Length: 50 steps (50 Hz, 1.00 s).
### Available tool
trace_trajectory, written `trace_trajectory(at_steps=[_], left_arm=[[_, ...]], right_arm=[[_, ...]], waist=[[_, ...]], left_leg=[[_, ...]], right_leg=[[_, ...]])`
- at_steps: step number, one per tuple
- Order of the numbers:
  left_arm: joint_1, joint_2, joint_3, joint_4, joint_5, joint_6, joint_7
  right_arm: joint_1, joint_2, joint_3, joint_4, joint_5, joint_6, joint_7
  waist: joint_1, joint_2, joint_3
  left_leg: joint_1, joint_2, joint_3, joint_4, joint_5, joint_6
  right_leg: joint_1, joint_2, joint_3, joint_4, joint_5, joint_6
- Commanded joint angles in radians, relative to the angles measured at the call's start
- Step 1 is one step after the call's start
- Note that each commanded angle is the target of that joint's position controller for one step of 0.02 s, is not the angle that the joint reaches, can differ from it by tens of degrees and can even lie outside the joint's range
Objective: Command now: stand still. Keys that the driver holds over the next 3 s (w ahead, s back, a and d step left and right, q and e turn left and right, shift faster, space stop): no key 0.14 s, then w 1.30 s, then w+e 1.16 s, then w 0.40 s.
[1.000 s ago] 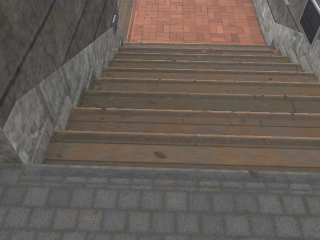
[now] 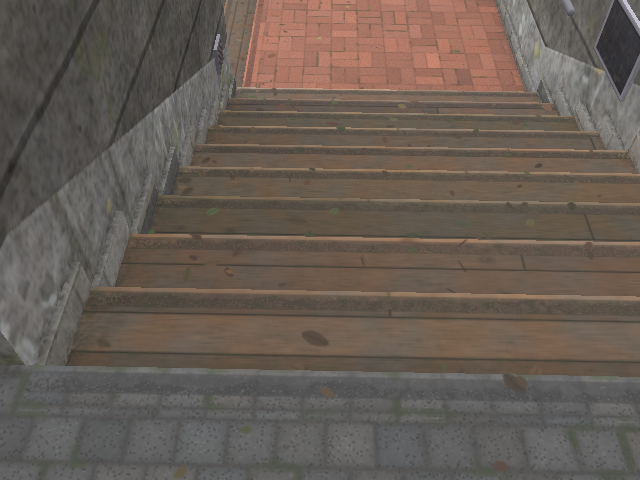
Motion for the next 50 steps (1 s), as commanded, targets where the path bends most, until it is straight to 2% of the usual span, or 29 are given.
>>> trace_trajectory(at_steps=[1,7,9,10,11,12,14,16,18,19,20,21,22,23,25,26,28,30,34,38,40,42,43,44,45,46,47,48,50], left_arm=[[0.091,0.087,0.015,-0.011,0.001,-0.007,-0.003],[0.100,0.086,0.015,-0.002,0.004,-0.009,-0.011],[0.151,0.103,0.023,0.022,0.022,-0.004,-0.009],[0.165,0.139,0.036,0.024,0.047,-0.004,-0.001],[0.183,0.152,0.043,0.020,0.069,-0.012,0.010],[0.196,0.139,0.041,0.022,0.076,-0.023,0.023],[0.171,0.094,0.026,0.019,0.059,-0.033,0.043],[0.078,0.124,0.032,-0.014,0.047,-0.031,0.049],[0.061,0.146,0.037,-0.021,0.077,-0.029,0.039],[0.077,0.091,0.026,-0.032,0.105,-0.033,0.022],[0.081,0.037,0.015,-0.032,0.109,-0.039,0.007],[-0.040,0.038,0.026,-0.079,0.077,-0.071,0.003],[-0.083,0.060,0.032,-0.083,0.065,-0.089,0.009],[-0.071,0.061,0.039,-0.075,0.081,-0.089,0.016],[-0.016,-0.022,0.025,-0.068,0.104,-0.055,0.026],[-0.012,-0.024,0.028,-0.068,0.106,-0.038,0.023],[-0.052,-0.017,0.024,-0.084,0.090,-0.022,-0.001],[-0.153,-0.031,0.010,-0.121,0.080,-0.008,-0.009],[-0.248,0.008,0.008,-0.151,0.075,0.009,0.006],[-0.348,0.027,0.015,-0.174,0.070,0.001,0.014],[-0.368,0.035,0.022,-0.179,0.060,-0.013,0.015],[-0.265,0.082,0.046,-0.155,0.031,-0.040,0.023],[-0.082,0.126,0.057,-0.104,0.029,-0.051,0.027],[0.229,0.159,0.060,-0.031,0.044,-0.042,0.035],[0.360,0.155,0.058,0.037,0.094,-0.050,0.036],[0.236,0.163,0.063,0.023,0.096,-0.070,0.042],[0.106,0.112,0.051,-0.002,0.071,-0.073,0.047],[0.062,0.043,0.028,-0.011,0.060,-0.072,0.050],[0.042,-0.029,0.003,-0.011,0.062,-0.071,0.057]], right_arm=[[-0.031,-0.097,-0.017,-0.036,0.000,-0.012,-0.004],[-0.033,-0.102,-0.016,-0.018,-0.002,-0.016,-0.009],[0.003,-0.125,-0.029,-0.003,-0.016,-0.011,-0.019],[-0.006,-0.145,-0.042,-0.012,-0.032,-0.012,-0.029],[-0.051,-0.137,-0.047,-0.032,-0.044,-0.014,-0.038],[-0.103,-0.105,-0.044,-0.057,-0.047,-0.022,-0.048],[-0.143,-0.042,-0.031,-0.097,-0.041,-0.038,-0.066],[-0.068,-0.048,-0.035,-0.094,-0.028,-0.053,-0.070],[0.128,-0.093,-0.054,-0.045,-0.036,-0.062,-0.059],[0.343,-0.115,-0.055,0.012,-0.050,-0.059,-0.063],[0.657,-0.119,-0.048,0.087,-0.083,-0.057,-0.060],[0.653,-0.157,-0.040,0.090,-0.105,-0.079,-0.056],[0.494,-0.140,-0.030,0.058,-0.094,-0.086,-0.056],[0.375,-0.066,-0.007,0.017,-0.081,-0.081,-0.057],[0.295,0.016,0.029,-0.004,-0.064,-0.069,-0.072],[0.288,0.037,0.040,-0.012,-0.061,-0.066,-0.081],[0.305,0.008,0.045,-0.015,-0.064,-0.076,-0.082],[0.333,-0.009,0.051,-0.008,-0.072,-0.081,-0.063],[0.483,-0.059,0.041,0.046,-0.062,-0.084,-0.028],[0.521,-0.046,0.034,0.050,-0.063,-0.060,-0.038],[0.509,-0.065,0.024,0.043,-0.058,-0.043,-0.048],[0.492,-0.084,0.015,0.034,-0.070,-0.041,-0.054],[0.560,-0.013,0.031,0.028,-0.086,-0.049,-0.048],[0.586,0.037,0.049,0.005,-0.101,-0.060,-0.022],[0.392,-0.011,0.023,-0.043,-0.073,-0.062,-0.001],[0.284,-0.045,0.000,-0.072,-0.055,-0.075,-0.011],[0.283,-0.053,-0.007,-0.065,-0.059,-0.077,-0.035],[0.293,-0.021,-0.005,-0.072,-0.072,-0.071,-0.052],[0.320,0.057,0.007,-0.072,-0.080,-0.048,-0.056]], waist=[[0.000,0.008,-0.034],[-0.005,-0.001,-0.007],[0.001,-0.038,0.045],[0.015,-0.081,0.104],[0.046,-0.112,0.148],[0.070,-0.142,0.181],[0.067,-0.152,0.196],[0.013,-0.121,0.144],[-0.072,-0.068,0.051],[-0.132,0.095,-0.062],[-0.231,0.219,-0.140],[-0.226,0.142,0.054],[-0.155,0.048,0.117],[-0.098,0.012,0.105],[-0.011,0.010,0.125],[0.011,0.018,0.126],[0.017,0.044,0.122],[0.005,0.056,0.112],[-0.027,0.057,0.111],[-0.044,0.076,0.107],[-0.027,0.076,0.100],[0.039,0.074,0.009],[0.076,-0.048,-0.187],[0.176,-0.219,-0.364],[0.233,-0.137,-0.230],[0.189,-0.084,-0.035],[0.126,-0.073,0.007],[0.083,-0.053,0.005],[0.019,-0.030,0.026]], left_leg=[[0.261,0.029,-0.030,-0.048,0.327,0.022],[0.249,0.018,-0.021,-0.062,0.263,0.013],[0.221,-0.007,0.001,-0.068,-0.072,0.006],[0.142,-0.031,0.017,-0.047,-0.233,0.011],[0.030,-0.042,0.014,-0.016,-0.275,0.020],[-0.084,-0.038,0.013,0.013,-0.230,0.030],[-0.157,-0.011,-0.019,-0.024,-0.095,0.072],[0.077,-0.048,0.021,-0.099,-0.024,0.107],[0.370,-0.055,0.006,-0.099,0.063,0.145],[0.635,0.062,-0.239,-0.156,0.101,0.246],[0.831,0.290,-0.623,-0.342,0.102,0.377],[0.730,0.353,-0.685,-0.422,-0.007,0.352],[0.566,0.354,-0.576,-0.439,-0.079,0.316],[0.450,0.308,-0.472,-0.464,-0.109,0.300],[0.295,0.256,-0.334,-0.536,-0.030,0.256],[0.255,0.228,-0.282,-0.565,0.011,0.234],[0.180,0.173,-0.169,-0.583,0.099,0.218],[0.086,0.138,-0.096,-0.592,0.164,0.222],[0.306,0.231,-0.141,-0.555,0.299,0.259],[0.430,0.264,-0.142,-0.517,0.261,0.228],[0.431,0.260,-0.123,-0.470,0.282,0.203],[0.318,0.184,-0.060,-0.290,0.529,0.146],[0.114,0.068,0.016,-0.019,0.487,0.075],[-0.180,-0.081,-0.007,0.287,-0.068,0.013],[-0.368,-0.084,-0.166,0.564,-0.297,0.054],[-0.450,-0.021,-0.228,0.644,-0.211,0.096],[-0.389,0.042,-0.201,0.645,-0.135,0.113],[-0.323,0.073,-0.197,0.628,-0.081,0.122],[-0.248,0.106,-0.188,0.580,0.014,0.116]], right_leg=[[-0.235,-0.002,-0.020,-0.104,0.268,-0.007],[-0.253,-0.007,-0.015,-0.118,0.235,-0.019],[-0.280,-0.036,0.028,-0.193,-0.042,-0.071],[-0.287,-0.086,0.095,-0.245,-0.205,-0.134],[-0.239,-0.159,0.188,-0.290,-0.280,-0.201],[-0.147,-0.245,0.272,-0.327,-0.273,-0.252],[0.000,-0.339,0.335,-0.363,-0.114,-0.285],[-0.058,-0.272,0.226,-0.329,0.079,-0.255],[-0.190,-0.139,0.076,-0.090,0.364,-0.196],[-0.388,-0.008,-0.011,0.202,0.314,-0.111],[-0.602,0.081,0.025,0.595,-0.128,-0.073],[-0.816,0.062,0.186,0.788,-0.123,-0.124],[-0.805,-0.012,0.188,0.839,0.005,-0.164],[-0.719,-0.053,0.140,0.813,0.066,-0.191],[-0.599,-0.114,0.123,0.719,0.147,-0.189],[-0.563,-0.117,0.097,0.675,0.180,-0.173],[-0.517,-0.118,0.023,0.534,0.272,-0.139],[-0.414,-0.102,-0.036,0.344,0.318,-0.095],[-0.520,-0.097,0.008,0.142,0.403,-0.063],[-0.517,-0.073,-0.007,0.045,0.359,-0.092],[-0.429,-0.042,-0.049,-0.009,0.357,-0.111],[-0.136,0.009,-0.085,0.009,0.415,-0.155],[0.233,-0.069,0.029,0.072,0.475,-0.247],[0.588,-0.284,0.458,-0.114,0.313,-0.400],[0.538,-0.340,0.658,-0.264,0.191,-0.371],[0.324,-0.320,0.536,-0.291,0.066,-0.292],[0.153,-0.300,0.428,-0.305,0.101,-0.277],[0.058,-0.278,0.354,-0.327,0.184,-0.279],[-0.065,-0.241,0.251,-0.378,0.324,-0.263]])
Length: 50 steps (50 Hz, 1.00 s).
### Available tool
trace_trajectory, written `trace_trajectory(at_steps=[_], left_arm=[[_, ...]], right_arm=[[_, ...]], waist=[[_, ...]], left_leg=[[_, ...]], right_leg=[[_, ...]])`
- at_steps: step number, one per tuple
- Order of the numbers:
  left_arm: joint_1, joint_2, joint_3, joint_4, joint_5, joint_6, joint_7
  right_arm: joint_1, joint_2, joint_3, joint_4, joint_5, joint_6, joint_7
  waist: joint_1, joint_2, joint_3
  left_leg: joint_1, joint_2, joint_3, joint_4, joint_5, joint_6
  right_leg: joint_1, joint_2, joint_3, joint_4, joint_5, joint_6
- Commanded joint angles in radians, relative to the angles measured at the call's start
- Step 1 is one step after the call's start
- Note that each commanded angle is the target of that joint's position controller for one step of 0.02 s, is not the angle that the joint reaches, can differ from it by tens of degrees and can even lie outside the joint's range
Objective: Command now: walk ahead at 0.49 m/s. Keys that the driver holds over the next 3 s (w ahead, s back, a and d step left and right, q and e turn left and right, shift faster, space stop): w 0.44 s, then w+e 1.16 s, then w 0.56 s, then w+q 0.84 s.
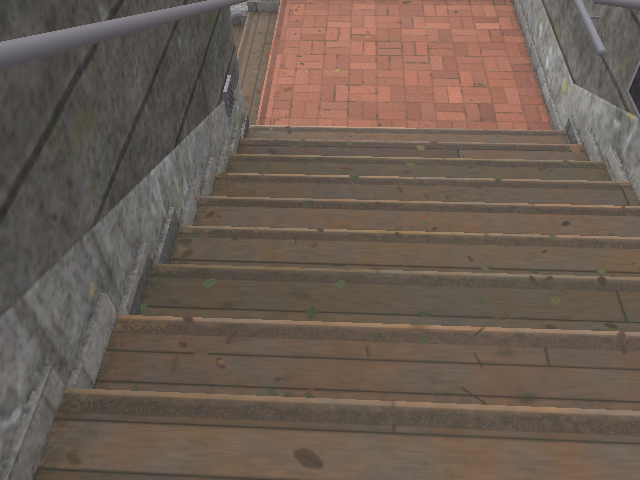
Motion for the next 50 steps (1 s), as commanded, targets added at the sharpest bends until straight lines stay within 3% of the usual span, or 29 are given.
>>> trace_trajectory(at_steps=[1,4,11,13,14,15,18,19,20,21,22,23,24,25,26,27,28,29,30,32,34,35,36,38,39,42,44,47,50], left_arm=[[0.124,-0.018,-0.017,0.010,-0.001,-0.011,0.006],[0.190,-0.009,-0.030,0.027,0.023,-0.028,-0.015],[0.368,0.042,-0.051,0.108,0.030,-0.025,-0.070],[0.429,0.032,-0.055,0.143,0.028,-0.021,-0.068],[0.467,0.031,-0.057,0.160,0.059,-0.018,-0.064],[0.450,0.023,-0.056,0.159,0.059,-0.018,-0.057],[0.430,0.024,-0.050,0.160,0.024,-0.021,-0.036],[0.423,0.038,-0.048,0.140,0.038,-0.019,-0.031],[0.381,0.068,-0.033,0.139,0.029,-0.020,-0.032],[0.382,0.111,-0.017,0.131,-0.016,-0.013,-0.032],[0.408,0.128,-0.010,0.148,0.022,-0.006,-0.042],[0.449,0.089,-0.016,0.143,0.022,-0.010,-0.049],[0.511,0.002,-0.053,0.118,0.039,-0.021,-0.069],[0.291,0.015,-0.028,0.043,0.015,-0.027,-0.078],[0.145,0.045,-0.011,-0.014,-0.020,-0.031,-0.063],[0.122,0.059,-0.005,-0.015,-0.011,-0.022,-0.043],[0.147,0.028,-0.010,-0.012,0.010,-0.011,-0.031],[0.148,-0.025,-0.021,-0.013,0.019,0.002,-0.030],[0.166,-0.058,-0.028,-0.013,0.022,0.015,-0.035],[0.149,-0.036,-0.023,-0.024,0.016,0.023,-0.060],[0.115,-0.030,-0.030,-0.045,0.015,0.030,-0.082],[0.113,-0.026,-0.032,-0.047,0.019,0.028,-0.094],[0.072,-0.021,-0.037,-0.065,0.036,0.017,-0.099],[-0.037,0.018,-0.028,-0.101,0.031,0.010,-0.085],[-0.056,0.023,-0.026,-0.105,0.023,0.017,-0.078],[-0.111,0.068,-0.016,-0.143,0.032,0.055,-0.062],[-0.216,0.047,-0.028,-0.176,0.034,0.063,-0.060],[-0.284,0.006,-0.049,-0.183,0.046,0.071,-0.067],[-0.300,0.057,-0.036,-0.164,0.050,0.065,-0.066]], right_arm=[[0.036,0.060,0.003,-0.052,0.000,0.009,-0.002],[-0.065,0.031,0.003,-0.084,0.005,0.021,0.026],[-0.292,-0.010,-0.002,-0.166,0.008,0.062,0.028],[-0.346,-0.023,-0.008,-0.180,0.014,0.068,0.022],[-0.286,-0.013,-0.009,-0.159,0.001,0.065,0.026],[-0.279,-0.034,-0.017,-0.153,0.005,0.059,0.024],[-0.390,-0.026,-0.021,-0.191,0.024,0.049,0.009],[-0.359,-0.033,-0.029,-0.187,0.009,0.041,0.011],[-0.357,-0.031,-0.029,-0.192,0.026,0.041,0.009],[-0.406,-0.051,-0.039,-0.207,0.039,0.037,0.010],[-0.303,-0.042,-0.040,-0.171,0.042,0.026,0.008],[-0.134,-0.121,-0.064,-0.119,0.062,0.007,0.000],[0.164,-0.165,-0.069,-0.060,0.055,0.000,-0.006],[0.375,-0.120,-0.063,0.036,-0.018,-0.006,-0.012],[0.246,-0.158,-0.082,0.035,-0.039,-0.021,-0.020],[0.095,-0.105,-0.067,0.011,-0.012,-0.018,-0.024],[0.049,-0.011,-0.037,0.005,0.007,-0.015,-0.031],[0.019,0.063,-0.013,-0.001,0.015,-0.017,-0.039],[-0.007,0.085,0.000,-0.013,0.014,-0.021,-0.042],[0.024,0.064,0.003,-0.004,0.001,-0.034,-0.041],[0.103,0.041,0.007,0.039,-0.045,-0.034,-0.040],[0.128,0.021,0.011,0.045,-0.053,-0.034,-0.043],[0.115,0.073,0.036,0.037,-0.042,-0.043,-0.061],[0.172,0.077,0.059,0.043,-0.026,-0.054,-0.068],[0.189,0.038,0.062,0.051,-0.030,-0.054,-0.060],[0.296,0.046,0.086,0.088,-0.027,-0.057,-0.037],[0.401,0.045,0.092,0.131,-0.005,-0.050,-0.053],[0.383,0.035,0.086,0.130,-0.010,-0.017,-0.057],[0.350,0.010,0.074,0.136,-0.002,-0.003,-0.062]], waist=[[-0.023,-0.056,0.052],[-0.016,-0.067,0.059],[-0.003,-0.091,0.033],[0.009,-0.078,0.051],[-0.013,-0.093,0.034],[-0.025,-0.062,0.030],[-0.004,-0.080,0.041],[-0.022,-0.096,0.020],[-0.040,-0.097,0.029],[-0.028,-0.078,0.019],[-0.058,-0.111,0.011],[-0.066,-0.006,-0.155],[-0.164,0.194,-0.366],[-0.251,0.152,-0.290],[-0.213,0.035,-0.041],[-0.138,-0.019,0.013],[-0.093,-0.028,-0.005],[-0.062,-0.016,0.035],[-0.026,-0.009,0.043],[-0.030,0.004,0.041],[-0.032,0.007,0.033],[-0.029,0.003,0.023],[-0.036,-0.021,0.008],[-0.072,0.005,0.013],[-0.067,0.033,0.009],[-0.068,0.019,0.112],[-0.117,0.020,0.149],[-0.138,0.000,0.164],[-0.145,-0.034,0.166]], left_leg=[[-0.230,0.080,-0.046,0.012,0.111,0.017],[-0.308,0.086,-0.002,-0.137,0.287,-0.010],[-0.246,0.018,0.057,-0.426,0.505,-0.083],[-0.334,0.024,0.033,-0.488,0.458,-0.075],[-0.344,0.031,0.015,-0.325,0.472,-0.070],[-0.422,0.044,-0.015,-0.335,0.417,-0.062],[-0.411,0.041,0.018,-0.433,0.240,-0.046],[-0.254,-0.004,0.107,-0.334,0.191,-0.035],[-0.174,0.001,0.081,-0.428,0.127,-0.020],[-0.067,-0.069,0.195,-0.597,0.091,-0.014],[0.123,-0.085,0.184,-0.542,0.234,0.013],[0.469,-0.020,0.066,-0.500,0.464,0.118],[0.900,0.246,-0.354,-0.639,0.538,0.351],[0.866,0.318,-0.581,-0.806,0.371,0.340],[0.590,0.326,-0.460,-0.848,0.250,0.256],[0.397,0.310,-0.327,-0.872,0.236,0.226],[0.294,0.279,-0.225,-0.900,0.280,0.206],[0.204,0.247,-0.145,-0.934,0.354,0.175],[0.151,0.217,-0.082,-0.951,0.385,0.148],[0.137,0.178,0.036,-0.967,0.443,0.131],[0.152,0.178,0.096,-0.919,0.545,0.113],[0.146,0.171,0.123,-0.888,0.580,0.109],[0.178,0.139,0.139,-0.846,0.463,0.077],[0.109,0.087,0.182,-0.757,0.366,0.055],[0.020,0.081,0.202,-0.750,0.316,0.050],[0.083,0.198,0.112,-0.685,0.268,0.060],[0.311,0.253,0.045,-0.625,0.254,0.060],[0.265,0.237,0.070,-0.590,0.152,0.069],[0.238,0.230,0.105,-0.530,0.141,0.045]], right_leg=[[0.094,-0.265,0.284,-0.283,0.047,-0.171],[0.067,-0.245,0.207,-0.285,0.233,-0.196],[0.061,-0.227,0.132,-0.219,0.539,-0.179],[0.203,-0.264,0.159,-0.212,0.533,-0.181],[0.254,-0.293,0.166,-0.150,0.597,-0.184],[0.329,-0.305,0.160,-0.114,0.607,-0.172],[0.412,-0.313,0.161,-0.090,0.627,-0.144],[0.311,-0.282,0.120,-0.043,0.727,-0.131],[0.262,-0.288,0.107,-0.022,0.779,-0.111],[0.253,-0.244,0.091,0.013,0.789,-0.122],[0.154,-0.238,0.098,0.095,0.878,-0.104],[-0.025,-0.140,0.066,0.319,0.683,-0.045],[-0.367,0.019,0.053,0.702,-0.009,0.033],[-0.565,0.065,0.170,1.002,-0.465,0.006],[-0.632,-0.022,0.265,1.020,-0.339,-0.035],[-0.550,-0.093,0.224,0.996,-0.251,-0.042],[-0.472,-0.130,0.225,0.961,-0.189,-0.052],[-0.423,-0.155,0.234,0.925,-0.119,-0.054],[-0.388,-0.165,0.229,0.879,-0.076,-0.053],[-0.408,-0.161,0.195,0.751,0.014,-0.040],[-0.453,-0.181,0.188,0.674,0.180,-0.024],[-0.454,-0.180,0.164,0.659,0.253,-0.014],[-0.505,-0.196,0.210,0.488,0.466,-0.017],[-0.433,-0.159,0.159,0.280,0.735,-0.008],[-0.328,-0.138,0.109,0.275,0.772,-0.010],[-0.402,-0.148,0.138,0.237,0.647,-0.006],[-0.578,-0.174,0.160,0.106,0.548,0.001],[-0.442,-0.168,0.081,0.044,0.495,-0.004],[-0.315,-0.157,0.049,0.014,0.420,-0.013]])
Over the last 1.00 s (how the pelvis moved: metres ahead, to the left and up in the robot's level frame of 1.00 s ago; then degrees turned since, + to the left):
0.29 -0.06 0.02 0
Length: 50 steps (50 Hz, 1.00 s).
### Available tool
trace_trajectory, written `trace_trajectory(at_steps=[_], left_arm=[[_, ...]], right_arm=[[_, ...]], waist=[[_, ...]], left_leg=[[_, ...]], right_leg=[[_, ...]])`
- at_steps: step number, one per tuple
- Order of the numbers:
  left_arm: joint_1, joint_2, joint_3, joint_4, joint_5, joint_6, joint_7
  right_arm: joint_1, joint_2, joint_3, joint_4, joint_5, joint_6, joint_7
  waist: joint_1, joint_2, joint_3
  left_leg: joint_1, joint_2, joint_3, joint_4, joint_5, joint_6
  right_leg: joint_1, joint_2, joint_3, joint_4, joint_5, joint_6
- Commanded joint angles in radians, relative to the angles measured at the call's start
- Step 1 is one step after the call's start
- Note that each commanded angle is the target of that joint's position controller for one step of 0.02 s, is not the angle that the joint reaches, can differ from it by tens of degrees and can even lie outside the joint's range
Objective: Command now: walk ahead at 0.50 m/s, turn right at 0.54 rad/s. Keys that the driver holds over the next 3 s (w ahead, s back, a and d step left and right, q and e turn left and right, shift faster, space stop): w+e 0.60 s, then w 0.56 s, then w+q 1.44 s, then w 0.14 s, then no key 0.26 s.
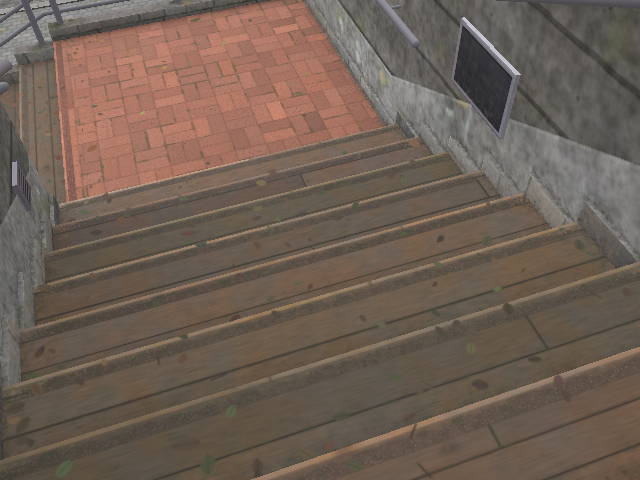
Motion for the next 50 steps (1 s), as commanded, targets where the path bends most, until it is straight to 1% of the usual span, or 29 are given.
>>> trace_trajectory(at_steps=[1,3,4,5,6,7,8,9,10,11,13,15,16,18,20,24,26,27,28,29,30,31,32,33,35,37,41,44,50], left_arm=[[-0.131,0.079,0.017,-0.050,0.006,-0.020,0.005],[0.111,0.134,0.048,0.043,-0.015,-0.046,0.025],[0.345,0.199,0.080,0.111,-0.011,-0.055,0.021],[0.569,0.322,0.109,0.158,-0.025,-0.055,0.013],[0.771,0.295,0.112,0.234,-0.032,-0.046,0.004],[0.751,0.251,0.116,0.234,-0.031,-0.054,0.020],[0.623,0.200,0.095,0.188,-0.037,-0.053,0.026],[0.502,0.133,0.070,0.157,-0.025,-0.049,0.024],[0.355,0.055,0.030,0.102,-0.021,-0.070,0.024],[0.245,0.070,0.023,0.046,-0.031,-0.078,0.018],[0.303,0.143,0.036,0.060,-0.056,-0.086,0.010],[0.256,0.115,0.020,0.004,-0.018,-0.100,0.010],[0.304,0.062,0.004,0.020,-0.008,-0.111,0.023],[0.348,0.071,-0.001,0.025,-0.018,-0.109,0.041],[0.371,0.124,-0.003,0.008,-0.001,-0.098,0.031],[0.440,0.184,0.002,0.016,-0.023,-0.065,0.030],[0.433,0.162,-0.010,0.004,0.008,-0.054,-0.012],[0.634,-0.045,-0.045,0.019,-0.035,-0.064,-0.024],[0.687,0.010,-0.042,-0.018,-0.069,-0.068,-0.025],[0.517,0.099,-0.019,-0.072,-0.073,-0.070,-0.007],[0.355,0.116,-0.019,-0.094,-0.057,-0.065,0.026],[0.363,0.110,-0.018,-0.062,-0.056,-0.057,0.050],[0.396,0.063,-0.035,-0.055,-0.048,-0.043,0.043],[0.396,0.002,-0.051,-0.059,-0.028,-0.029,0.019],[0.335,0.032,-0.053,-0.078,0.002,-0.037,-0.012],[0.135,0.091,-0.030,-0.116,-0.038,-0.059,-0.012],[0.066,0.112,-0.005,-0.122,-0.040,-0.038,-0.007],[0.025,0.070,-0.014,-0.126,-0.031,-0.033,0.001],[-0.124,0.075,-0.013,-0.179,-0.044,-0.017,-0.016]], right_arm=[[0.062,-0.142,-0.034,0.004,0.011,0.015,-0.017],[0.053,-0.215,-0.055,0.010,-0.013,0.029,-0.003],[0.037,-0.217,-0.046,0.012,-0.055,0.038,0.029],[0.160,-0.102,-0.019,0.002,-0.053,0.039,0.076],[0.029,-0.116,-0.012,-0.084,-0.014,0.017,0.098],[-0.269,-0.144,-0.024,-0.187,0.035,-0.021,0.089],[-0.413,-0.215,-0.042,-0.266,0.044,-0.043,0.069],[-0.409,-0.253,-0.059,-0.282,0.026,-0.040,0.053],[-0.368,-0.219,-0.057,-0.277,-0.002,-0.034,0.030],[-0.329,-0.166,-0.051,-0.230,-0.002,-0.018,0.020],[-0.298,-0.131,-0.038,-0.254,-0.016,0.025,0.019],[-0.213,-0.107,-0.016,-0.249,-0.034,0.031,0.041],[-0.293,-0.122,-0.015,-0.276,-0.034,0.028,0.046],[-0.377,-0.154,-0.009,-0.310,-0.005,0.032,0.046],[-0.426,-0.188,-0.020,-0.357,0.014,0.046,0.045],[-0.470,-0.262,-0.051,-0.386,0.014,0.054,0.050],[-0.170,-0.392,-0.126,-0.300,0.035,0.014,0.041],[-0.021,-0.468,-0.149,-0.284,0.014,0.004,0.053],[0.024,-0.475,-0.141,-0.303,-0.001,0.014,0.090],[-0.043,-0.473,-0.154,-0.284,-0.020,0.022,0.107],[-0.141,-0.356,-0.119,-0.293,-0.006,0.013,0.113],[-0.228,-0.207,-0.068,-0.327,-0.002,0.006,0.120],[-0.257,-0.146,-0.050,-0.313,-0.008,0.006,0.110],[-0.253,-0.156,-0.057,-0.281,0.005,0.000,0.094],[-0.279,-0.139,-0.047,-0.264,0.010,-0.044,0.048],[-0.143,-0.187,-0.049,-0.207,-0.009,-0.072,0.026],[-0.066,-0.316,-0.068,-0.128,0.002,-0.051,0.070],[-0.007,-0.259,-0.062,-0.077,-0.025,-0.027,0.088],[0.054,-0.209,-0.055,-0.047,-0.005,-0.023,0.058]], waist=[[-0.012,0.044,0.179],[0.075,-0.022,0.092],[0.176,-0.037,0.007],[0.176,-0.224,-0.364],[0.307,-0.082,-0.528],[0.385,0.025,-0.234],[0.349,0.050,-0.146],[0.260,0.059,-0.090],[0.135,0.130,0.017],[0.101,0.096,0.110],[0.068,0.000,0.041],[0.046,0.050,0.034],[0.095,0.053,0.033],[0.132,0.077,0.033],[0.119,0.044,0.057],[0.141,0.033,0.114],[-0.002,0.082,-0.043],[0.042,0.362,-0.309],[0.008,0.301,-0.374],[-0.008,0.270,-0.144],[0.028,0.120,-0.014],[0.090,0.004,0.006],[0.165,0.040,0.054],[0.187,0.094,0.130],[0.146,0.072,0.118],[0.038,0.083,0.066],[0.086,0.092,0.081],[0.090,0.129,0.066],[0.043,0.140,0.100]], left_leg=[[-0.055,0.272,-0.240,-0.149,0.651,0.156],[-0.076,0.196,-0.146,0.123,0.777,0.114],[-0.272,0.181,-0.124,0.359,0.698,0.063],[-0.567,0.061,-0.096,0.795,0.126,-0.045],[-0.762,0.030,-0.258,1.035,-0.048,-0.064],[-1.078,0.039,-0.301,0.998,-0.025,-0.065],[-1.103,0.086,-0.332,0.945,-0.010,-0.049],[-1.004,0.123,-0.360,0.835,0.049,-0.008],[-0.826,0.180,-0.435,0.455,0.357,0.024],[-0.590,0.176,-0.386,0.278,0.469,0.031],[-0.437,0.118,-0.324,0.250,0.442,0.006],[-0.347,0.096,-0.336,0.182,0.859,0.024],[-0.500,0.140,-0.441,0.099,1.038,0.017],[-0.352,0.124,-0.390,-0.213,1.234,0.014],[-0.152,0.076,-0.316,-0.185,1.126,-0.022],[-0.176,0.070,-0.345,-0.554,1.023,0.018],[0.278,0.136,-0.340,-0.382,1.133,0.160],[0.663,0.386,-0.521,-0.104,1.764,0.405],[0.739,0.538,-0.848,-0.188,1.673,0.523],[0.581,0.603,-0.993,-0.291,1.186,0.511],[0.312,0.506,-0.842,-0.365,0.774,0.402],[0.057,0.404,-0.672,-0.421,0.660,0.326],[-0.169,0.374,-0.610,-0.484,0.621,0.278],[-0.323,0.306,-0.542,-0.544,0.557,0.257],[-0.349,0.205,-0.458,-0.547,0.521,0.254],[-0.341,0.200,-0.391,-0.574,0.678,0.261],[-0.018,0.314,-0.469,-0.555,1.160,0.250],[0.175,0.312,-0.430,-0.516,1.197,0.247],[0.190,0.272,-0.342,-0.496,1.178,0.254]], right_leg=[[-0.017,0.008,-0.042,-0.095,-0.131,-0.008],[0.296,0.078,-0.138,-0.197,-0.036,-0.025],[0.652,0.053,-0.107,-0.158,0.169,-0.087],[1.239,-0.129,0.130,0.255,0.658,-0.320],[1.443,-0.237,0.379,0.221,0.523,-0.422],[1.316,-0.225,0.420,0.127,0.175,-0.363],[1.109,-0.220,0.421,0.071,-0.041,-0.335],[0.862,-0.186,0.399,0.026,-0.088,-0.317],[0.500,-0.162,0.342,-0.006,-0.088,-0.270],[0.155,-0.133,0.255,-0.106,-0.041,-0.294],[-0.017,-0.075,0.282,-0.114,-0.235,-0.327],[-0.184,0.019,0.243,0.020,-0.319,-0.272],[-0.073,0.005,0.321,0.106,-0.398,-0.248],[-0.161,0.089,0.245,0.203,-0.675,-0.161],[-0.319,0.108,0.296,0.256,-0.809,-0.156],[-0.010,0.075,0.484,0.492,-0.899,-0.150],[-0.183,0.156,0.390,0.894,-0.609,-0.035],[-0.456,0.283,0.162,1.414,-1.119,0.062],[-0.730,0.319,0.179,1.738,-1.182,0.088],[-1.014,0.238,0.192,1.851,-1.053,0.106],[-1.031,0.145,0.163,1.801,-0.843,0.083],[-0.832,0.087,0.183,1.595,-0.651,0.064],[-0.668,0.009,0.186,1.506,-0.545,0.034],[-0.591,-0.011,0.153,1.430,-0.525,0.017],[-0.593,-0.016,0.134,1.042,-0.264,0.003],[-0.445,0.014,0.072,0.644,-0.013,0.029],[-0.509,0.077,0.166,0.450,-0.067,0.050],[-0.539,0.067,0.161,0.431,-0.117,0.045],[-0.387,0.058,0.008,0.395,-0.287,0.042]])
Over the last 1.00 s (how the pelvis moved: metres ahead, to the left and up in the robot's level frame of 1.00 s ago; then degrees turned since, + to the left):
0.48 0.01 -0.08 -14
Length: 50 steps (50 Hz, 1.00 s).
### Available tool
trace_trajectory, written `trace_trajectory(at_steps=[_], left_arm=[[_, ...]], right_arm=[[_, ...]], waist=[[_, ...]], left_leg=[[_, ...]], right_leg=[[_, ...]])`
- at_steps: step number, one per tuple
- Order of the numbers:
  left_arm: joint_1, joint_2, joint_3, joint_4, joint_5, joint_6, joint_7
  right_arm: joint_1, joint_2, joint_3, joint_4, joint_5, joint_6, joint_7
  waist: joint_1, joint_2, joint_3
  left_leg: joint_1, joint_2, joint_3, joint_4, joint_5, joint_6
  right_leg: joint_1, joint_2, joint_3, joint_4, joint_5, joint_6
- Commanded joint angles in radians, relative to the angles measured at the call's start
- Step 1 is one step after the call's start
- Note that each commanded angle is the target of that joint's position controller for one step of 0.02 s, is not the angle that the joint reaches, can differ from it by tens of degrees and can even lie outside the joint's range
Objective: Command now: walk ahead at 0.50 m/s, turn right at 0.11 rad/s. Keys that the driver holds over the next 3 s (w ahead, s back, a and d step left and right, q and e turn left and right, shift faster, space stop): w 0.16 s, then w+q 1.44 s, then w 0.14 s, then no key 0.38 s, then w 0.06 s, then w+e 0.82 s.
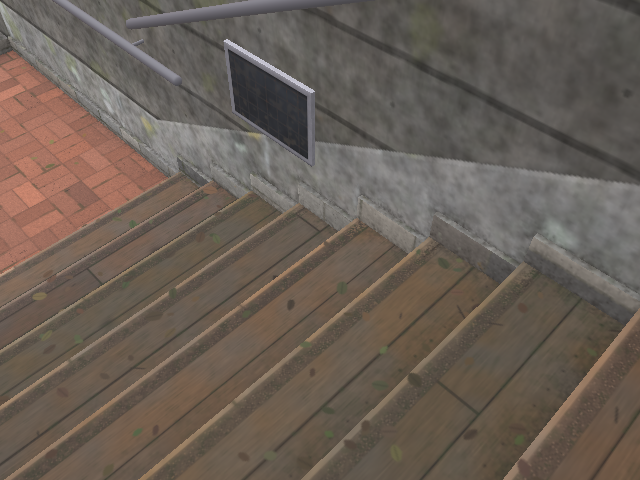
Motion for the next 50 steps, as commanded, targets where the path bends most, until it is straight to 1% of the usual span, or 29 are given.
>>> trace_trajectory(at_steps=[1,5,6,7,8,9,10,11,14,16,19,24,27,28,29,30,31,32,33,34,37,40,42,44,45,46,47,48,50], left_arm=[[-0.111,0.058,0.018,-0.094,0.001,-0.010,-0.005],[0.067,0.120,0.064,-0.073,-0.008,-0.030,0.002],[0.271,0.187,0.098,0.003,-0.010,-0.049,0.019],[0.498,0.227,0.111,0.068,0.001,-0.056,0.037],[0.714,0.151,0.077,0.143,0.030,-0.061,0.039],[0.516,0.264,0.118,0.183,-0.076,-0.033,0.074],[0.384,0.186,0.092,0.137,-0.084,-0.020,0.076],[0.402,-0.008,0.030,0.136,0.001,-0.059,0.058],[0.239,-0.095,-0.017,0.098,0.017,-0.081,0.078],[0.197,0.012,0.000,0.084,0.038,-0.101,0.094],[0.339,0.047,-0.005,0.138,0.064,-0.092,0.075],[0.522,0.083,-0.010,0.209,0.041,-0.058,0.074],[0.459,0.188,0.018,0.223,0.057,-0.027,0.045],[0.527,0.155,0.023,0.237,0.069,-0.025,0.016],[0.674,-0.003,-0.018,0.245,0.036,-0.031,-0.031],[0.457,0.034,-0.010,0.154,-0.006,-0.051,-0.035],[0.270,0.097,0.009,0.038,-0.040,-0.083,-0.013],[0.226,0.147,0.027,0.010,-0.039,-0.089,0.019],[0.263,0.116,0.014,0.032,-0.005,-0.086,0.047],[0.325,0.074,0.001,0.070,0.025,-0.069,0.061],[0.205,0.008,-0.025,0.031,0.041,-0.028,0.059],[0.369,0.054,-0.019,0.055,0.054,-0.016,0.040],[0.412,0.117,0.010,0.040,0.051,-0.023,0.057],[0.727,0.189,0.042,0.107,0.036,-0.048,0.093],[0.832,0.231,0.042,0.149,0.025,-0.065,0.104],[0.712,0.216,0.020,0.120,0.031,-0.080,0.065],[0.538,0.187,0.025,0.106,0.048,-0.087,0.040],[0.431,0.085,-0.002,0.104,0.024,-0.083,0.028],[0.249,-0.061,-0.044,0.073,0.033,-0.070,0.049]], right_arm=[[0.077,-0.129,-0.024,-0.007,0.011,-0.010,-0.012],[-0.099,-0.283,-0.079,-0.049,0.019,-0.004,0.000],[-0.087,-0.283,-0.091,-0.056,0.009,0.001,0.015],[0.007,-0.155,-0.058,-0.064,-0.023,0.001,0.033],[-0.105,-0.052,-0.033,-0.141,0.011,-0.004,0.063],[-0.209,-0.158,-0.085,-0.181,0.138,0.035,-0.020],[-0.221,-0.154,-0.086,-0.199,0.127,0.055,-0.044],[-0.384,-0.124,-0.071,-0.260,0.019,0.041,-0.017],[-0.231,0.012,-0.034,-0.208,-0.061,0.055,0.006],[-0.220,-0.027,-0.048,-0.203,-0.019,0.037,0.011],[-0.358,-0.103,-0.060,-0.263,0.015,0.033,0.019],[-0.532,-0.107,-0.047,-0.315,-0.025,0.050,-0.003],[-0.172,-0.205,-0.100,-0.163,0.014,0.037,-0.020],[0.048,-0.321,-0.150,-0.098,0.010,0.035,-0.015],[0.154,-0.393,-0.157,-0.065,0.016,0.038,-0.008],[0.220,-0.364,-0.166,-0.046,-0.006,0.031,-0.001],[0.109,-0.350,-0.159,-0.067,0.012,0.011,0.005],[-0.031,-0.248,-0.120,-0.096,0.036,0.007,0.016],[-0.122,-0.100,-0.063,-0.098,0.006,0.005,0.019],[-0.246,-0.053,-0.037,-0.144,0.000,0.005,0.013],[-0.358,-0.113,-0.028,-0.196,0.062,-0.016,0.001],[-0.335,-0.238,-0.045,-0.226,0.018,-0.023,0.029],[-0.348,-0.262,-0.056,-0.266,0.024,-0.027,0.023],[-0.499,-0.267,-0.080,-0.356,0.020,-0.049,0.054],[-0.377,-0.100,-0.051,-0.340,-0.001,-0.059,0.069],[-0.231,-0.006,-0.028,-0.344,0.031,-0.044,0.070],[-0.289,-0.074,-0.045,-0.368,0.037,-0.010,0.043],[-0.350,-0.124,-0.055,-0.364,0.014,0.022,0.012],[-0.261,-0.059,-0.025,-0.303,-0.048,0.074,-0.019]], waist=[[0.017,0.087,0.118],[0.161,0.116,0.067],[0.196,0.079,-0.031],[0.228,-0.134,-0.248],[0.302,-0.144,-0.369],[0.206,-0.120,-0.023],[0.157,-0.037,0.059],[0.191,0.047,0.057],[0.046,-0.026,0.127],[0.042,-0.052,0.060],[0.092,-0.043,0.099],[0.159,-0.024,0.179],[-0.021,0.051,0.108],[-0.087,0.215,-0.020],[-0.033,0.246,-0.298],[-0.140,0.096,-0.180],[-0.134,0.090,-0.044],[-0.059,0.007,0.058],[0.027,-0.089,0.109],[0.109,-0.094,0.151],[0.119,-0.029,0.091],[0.195,0.026,0.049],[0.227,0.005,0.071],[0.391,-0.104,0.016],[0.344,-0.200,-0.153],[0.204,-0.163,-0.161],[0.180,-0.066,0.083],[0.146,0.011,0.099],[0.045,0.010,0.068]], left_leg=[[0.122,0.277,-0.180,-0.009,0.871,0.195],[-0.143,0.235,-0.074,0.196,1.225,0.146],[-0.305,0.183,-0.050,0.440,1.108,0.102],[-0.604,0.065,-0.054,0.888,0.449,0.017],[-0.816,-0.082,-0.178,1.098,-0.232,0.029],[-0.926,0.032,-0.191,1.089,-0.125,0.020],[-0.822,0.074,-0.229,0.965,-0.059,0.016],[-0.733,0.113,-0.259,0.946,-0.022,0.035],[-0.539,0.148,-0.295,0.657,0.379,0.099],[-0.332,0.089,-0.186,0.458,0.672,0.071],[-0.283,0.073,-0.160,0.364,0.818,0.005],[-0.387,0.090,-0.141,0.216,0.660,0.027],[0.067,-0.013,0.019,0.001,0.730,0.032],[0.361,0.061,-0.092,0.121,1.010,0.170],[0.679,0.300,-0.462,0.301,1.428,0.414],[0.694,0.336,-0.570,0.250,1.389,0.422],[0.588,0.399,-0.691,0.180,0.964,0.428],[0.338,0.412,-0.762,0.105,0.486,0.389],[0.069,0.391,-0.682,0.091,0.466,0.343],[-0.227,0.323,-0.579,0.021,0.473,0.338],[-0.715,0.103,-0.397,-0.039,0.255,0.287],[-0.886,0.042,-0.373,0.150,0.395,0.244],[-0.863,0.056,-0.438,0.285,0.437,0.252],[-0.890,-0.003,-0.437,0.723,0.597,0.245],[-0.920,-0.114,-0.381,1.156,0.169,0.158],[-1.074,-0.128,-0.358,1.311,-0.183,0.132],[-1.236,-0.058,-0.433,1.291,-0.067,0.106],[-1.213,0.029,-0.384,1.244,0.037,0.075],[-0.945,0.121,-0.339,1.006,0.194,0.020]], right_leg=[[-0.095,0.010,-0.074,-0.023,-0.160,-0.007],[0.516,0.127,-0.212,-0.177,-0.239,-0.067],[0.833,0.120,-0.185,-0.178,-0.112,-0.117],[1.258,-0.115,0.118,-0.183,0.177,-0.350],[1.373,-0.303,0.497,-0.399,0.019,-0.437],[1.067,-0.314,0.403,-0.419,0.219,-0.324],[0.836,-0.314,0.339,-0.442,0.144,-0.263],[0.638,-0.303,0.278,-0.478,-0.160,-0.307],[0.256,-0.169,0.068,-0.491,-0.387,-0.189],[0.102,-0.075,-0.114,-0.401,-0.471,-0.138],[0.075,-0.117,-0.106,-0.288,-0.541,-0.132],[0.320,-0.251,0.025,-0.113,-0.569,-0.114],[0.267,-0.141,-0.146,0.312,-0.323,-0.033],[0.111,-0.056,-0.199,0.760,-0.450,0.040],[-0.077,0.035,-0.128,1.111,-0.907,0.088],[-0.356,0.043,-0.034,1.210,-0.925,0.095],[-0.605,0.016,0.016,1.173,-0.879,0.099],[-0.622,-0.046,0.079,1.019,-0.731,0.069],[-0.503,-0.115,0.146,0.847,-0.526,0.034],[-0.309,-0.161,0.150,0.588,-0.350,0.014],[0.237,-0.100,-0.021,0.126,-0.075,0.043],[0.562,0.002,-0.134,0.260,-0.040,0.065],[0.636,0.051,-0.169,0.260,-0.268,0.088],[0.901,0.113,-0.155,0.010,-0.435,0.022],[1.048,-0.140,0.204,-0.076,-0.087,-0.246],[0.957,-0.366,0.607,-0.273,0.171,-0.474],[0.701,-0.453,0.730,-0.359,-0.180,-0.476],[0.542,-0.414,0.630,-0.342,-0.362,-0.414],[0.276,-0.320,0.396,-0.326,-0.360,-0.305]])
Over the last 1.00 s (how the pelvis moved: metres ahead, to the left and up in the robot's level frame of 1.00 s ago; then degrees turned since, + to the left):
0.51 -0.04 -0.23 -27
